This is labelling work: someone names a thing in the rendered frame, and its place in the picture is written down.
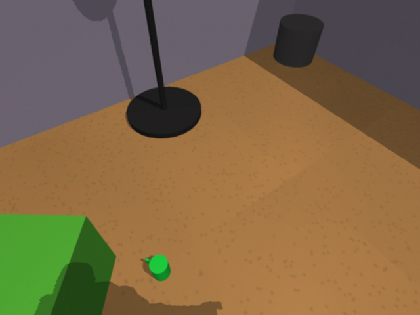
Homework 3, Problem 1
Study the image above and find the coat stand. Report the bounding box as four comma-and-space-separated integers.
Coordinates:
127, 0, 201, 138

